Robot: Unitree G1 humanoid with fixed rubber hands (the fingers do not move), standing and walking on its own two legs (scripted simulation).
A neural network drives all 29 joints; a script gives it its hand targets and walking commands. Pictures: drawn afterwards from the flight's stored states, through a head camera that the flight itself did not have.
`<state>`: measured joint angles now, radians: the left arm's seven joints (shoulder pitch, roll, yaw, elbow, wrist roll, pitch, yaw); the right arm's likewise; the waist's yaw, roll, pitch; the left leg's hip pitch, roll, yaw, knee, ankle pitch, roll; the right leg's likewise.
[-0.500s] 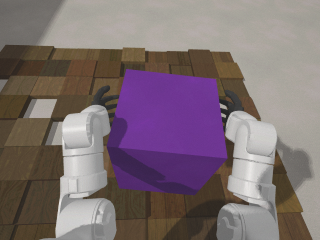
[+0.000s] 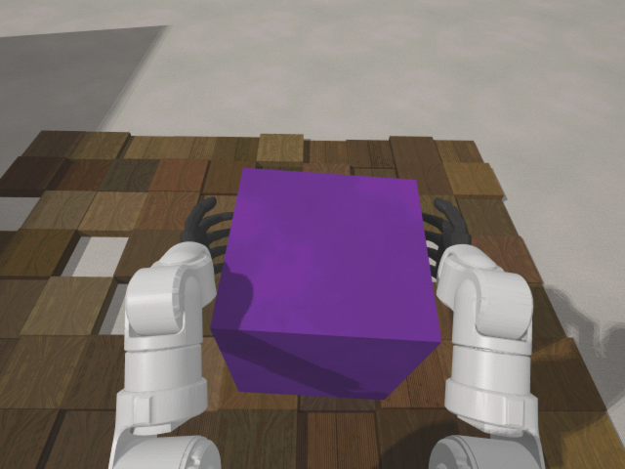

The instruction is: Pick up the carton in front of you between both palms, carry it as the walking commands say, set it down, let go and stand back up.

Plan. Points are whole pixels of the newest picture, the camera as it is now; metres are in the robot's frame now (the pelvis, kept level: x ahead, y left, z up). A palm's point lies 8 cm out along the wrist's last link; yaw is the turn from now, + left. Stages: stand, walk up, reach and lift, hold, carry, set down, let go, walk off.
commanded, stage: carry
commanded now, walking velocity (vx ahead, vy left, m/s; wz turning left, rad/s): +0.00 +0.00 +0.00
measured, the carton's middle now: (320, 294) +0.33 +0.01 +0.04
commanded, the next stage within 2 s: none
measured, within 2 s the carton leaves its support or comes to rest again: neither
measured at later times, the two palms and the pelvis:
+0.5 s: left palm (209, 251) +0.37 +0.15 +0.08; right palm (436, 248) +0.38 -0.15 +0.08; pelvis +0.05 +0.00 -0.02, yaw +1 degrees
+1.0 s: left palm (201, 252) +0.35 +0.15 +0.11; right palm (446, 252) +0.36 -0.15 +0.11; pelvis +0.03 +0.00 -0.02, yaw +1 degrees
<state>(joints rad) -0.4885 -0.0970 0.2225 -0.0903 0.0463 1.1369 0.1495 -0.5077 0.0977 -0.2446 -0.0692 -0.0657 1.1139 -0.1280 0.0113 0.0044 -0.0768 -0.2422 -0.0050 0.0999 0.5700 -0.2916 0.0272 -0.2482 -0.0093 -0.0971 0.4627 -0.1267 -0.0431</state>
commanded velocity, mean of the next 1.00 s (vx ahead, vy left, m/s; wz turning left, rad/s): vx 0.00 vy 0.00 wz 0.00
